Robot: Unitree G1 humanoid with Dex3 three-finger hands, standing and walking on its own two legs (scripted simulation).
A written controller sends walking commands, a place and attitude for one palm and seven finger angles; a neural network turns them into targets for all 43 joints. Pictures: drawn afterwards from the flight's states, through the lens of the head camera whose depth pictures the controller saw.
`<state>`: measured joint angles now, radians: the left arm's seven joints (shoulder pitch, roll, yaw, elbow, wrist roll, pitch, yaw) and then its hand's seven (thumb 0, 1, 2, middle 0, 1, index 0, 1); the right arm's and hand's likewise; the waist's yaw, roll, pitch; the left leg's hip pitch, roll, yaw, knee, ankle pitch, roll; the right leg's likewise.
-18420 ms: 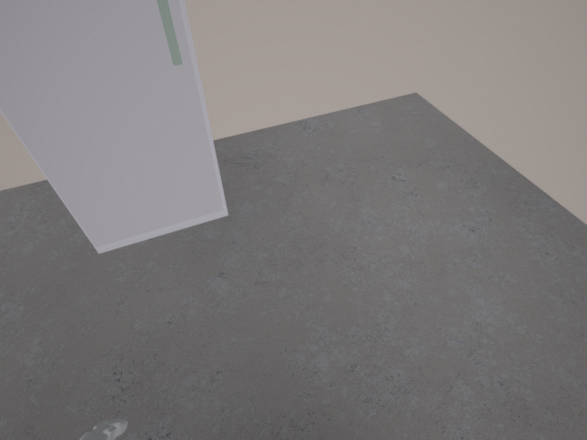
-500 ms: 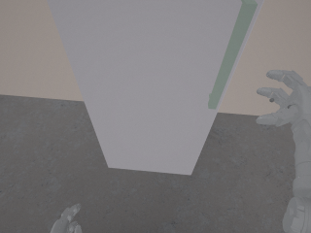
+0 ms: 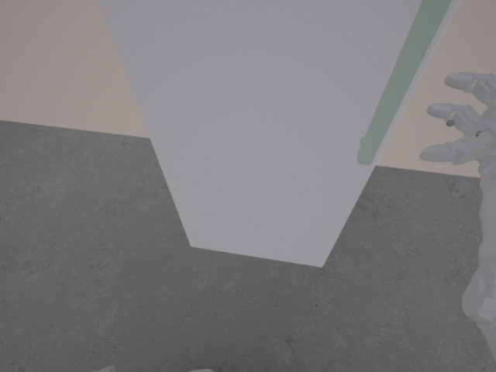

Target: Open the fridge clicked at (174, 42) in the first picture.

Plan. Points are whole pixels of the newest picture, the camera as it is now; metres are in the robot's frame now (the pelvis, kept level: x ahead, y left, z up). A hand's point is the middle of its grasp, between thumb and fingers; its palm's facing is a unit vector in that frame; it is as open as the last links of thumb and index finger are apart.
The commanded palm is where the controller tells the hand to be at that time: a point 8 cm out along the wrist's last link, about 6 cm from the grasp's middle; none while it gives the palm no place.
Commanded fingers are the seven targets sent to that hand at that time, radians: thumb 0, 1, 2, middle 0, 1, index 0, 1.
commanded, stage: move the hooked fingers beside the handle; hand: right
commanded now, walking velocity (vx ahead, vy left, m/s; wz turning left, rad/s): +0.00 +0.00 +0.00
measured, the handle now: (393, 82) +0.55 -0.15 +0.18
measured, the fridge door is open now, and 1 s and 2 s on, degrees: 0 0 0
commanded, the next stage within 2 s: feel for the door with the fingertips in 0.84 s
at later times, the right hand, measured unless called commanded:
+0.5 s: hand (450, 123) +0.48 -0.23 +0.16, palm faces +0.02 +1.00 +0.01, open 14.0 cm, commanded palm +0.46 -0.27 +0.16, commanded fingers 0.00 0.50 -0.30 0.30 1.20 0.30 1.20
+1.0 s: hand (447, 126) +0.48 -0.22 +0.16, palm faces +0.03 +1.00 +0.01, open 14.0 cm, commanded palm +0.45 -0.26 +0.16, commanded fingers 0.00 0.50 -0.30 0.30 1.20 0.30 1.20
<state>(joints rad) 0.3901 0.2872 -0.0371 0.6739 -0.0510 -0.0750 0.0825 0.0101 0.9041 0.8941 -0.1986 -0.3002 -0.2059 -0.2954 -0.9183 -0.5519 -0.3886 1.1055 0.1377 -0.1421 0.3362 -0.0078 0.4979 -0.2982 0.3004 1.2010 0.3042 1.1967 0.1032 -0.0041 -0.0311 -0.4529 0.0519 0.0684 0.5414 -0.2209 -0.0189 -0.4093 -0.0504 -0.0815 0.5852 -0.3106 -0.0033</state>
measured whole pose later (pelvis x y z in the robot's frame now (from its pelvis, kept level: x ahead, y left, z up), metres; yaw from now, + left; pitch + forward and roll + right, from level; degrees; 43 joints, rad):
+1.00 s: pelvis +0.00 +0.00 +0.00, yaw +0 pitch +9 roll +1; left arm 0.39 0.28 -0.04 0.64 -0.05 -0.02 0.06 0.01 0.90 0.89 -0.20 -0.30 -0.21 -0.30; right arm -0.90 -0.55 -0.39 1.10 0.13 -0.15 0.32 -0.01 0.50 -0.30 0.30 1.20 0.30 1.20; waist 0.11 -0.01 -0.05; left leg -0.49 0.05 0.07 0.57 -0.24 -0.02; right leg -0.45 -0.06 -0.08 0.63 -0.34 0.00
